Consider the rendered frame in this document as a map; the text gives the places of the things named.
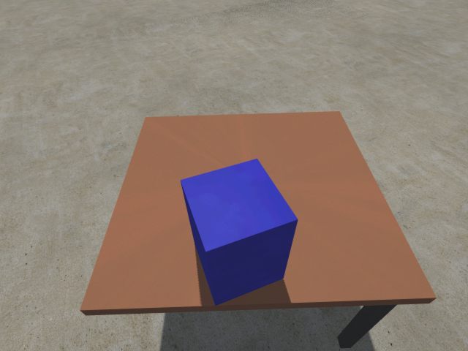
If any carton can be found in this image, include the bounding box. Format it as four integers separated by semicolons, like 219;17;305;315
181;159;298;306

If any table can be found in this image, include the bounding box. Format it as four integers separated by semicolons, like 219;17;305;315
80;111;437;348

